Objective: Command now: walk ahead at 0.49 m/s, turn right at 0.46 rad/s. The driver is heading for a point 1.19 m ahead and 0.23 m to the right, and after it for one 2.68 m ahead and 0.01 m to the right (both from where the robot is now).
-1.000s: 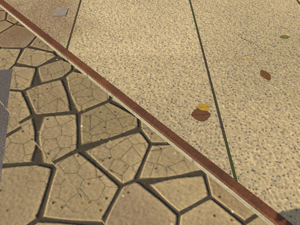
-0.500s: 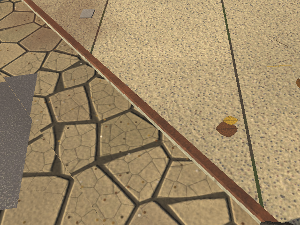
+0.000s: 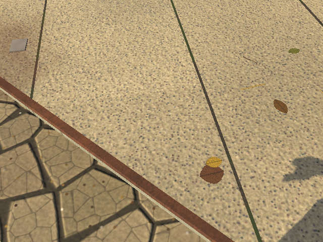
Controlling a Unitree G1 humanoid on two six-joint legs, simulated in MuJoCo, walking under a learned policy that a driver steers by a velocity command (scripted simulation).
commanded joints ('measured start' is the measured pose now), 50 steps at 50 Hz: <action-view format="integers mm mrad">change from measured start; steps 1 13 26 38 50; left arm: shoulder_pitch -2 174 349 180 433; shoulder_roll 46 143 154 43 251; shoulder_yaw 8 43 58 9 50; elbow -61 -49 -38 -113 -52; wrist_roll -1 22 -4 -7 30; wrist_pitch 3 -86 -47 -34 -44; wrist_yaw -20 -9 46 3 9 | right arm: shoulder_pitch -135 -238 -488 -119 -121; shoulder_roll -195 -134 -122 -86 -76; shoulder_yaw -36 -10 -9 -23 13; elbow -109 -304 -416 -241 -305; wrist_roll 9 25 28 0 18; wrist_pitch -16 -67 -40 -23 -30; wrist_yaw -7 22 37 26 23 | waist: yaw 73 -14 87 28 148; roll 69 43 -108 130 -265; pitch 18 -26 2 -58 -161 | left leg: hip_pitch -57 -703 -552 -137 -877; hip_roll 277 120 -7 251 -27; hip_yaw -50 -354 -284 -491 -293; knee -73 1062 300 3 1068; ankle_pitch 427 165 408 191 -107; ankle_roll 179 105 31 246 125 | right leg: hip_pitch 107 535 673 101 891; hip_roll -11 -96 -53 39 -214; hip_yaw -40 519 371 110 829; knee -117 -874 -744 193 -830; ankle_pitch -5 -147 112 -205 -441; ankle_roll -33 -257 -148 6 -229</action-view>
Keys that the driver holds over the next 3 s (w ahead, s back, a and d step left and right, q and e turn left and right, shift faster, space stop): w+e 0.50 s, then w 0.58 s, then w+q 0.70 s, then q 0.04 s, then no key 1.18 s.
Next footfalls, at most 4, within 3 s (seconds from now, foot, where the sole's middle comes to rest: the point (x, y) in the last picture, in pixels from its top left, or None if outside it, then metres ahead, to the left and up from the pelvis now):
0.14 right None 0.20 -0.12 -0.76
0.52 left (159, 225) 0.54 0.05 -0.73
0.96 right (233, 213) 0.57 -0.26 -0.72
1.48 left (196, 136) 0.97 -0.14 -0.72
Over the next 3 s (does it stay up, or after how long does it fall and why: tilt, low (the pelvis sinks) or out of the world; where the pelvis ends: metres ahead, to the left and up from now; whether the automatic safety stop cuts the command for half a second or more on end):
stays up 1.17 -0.22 0.05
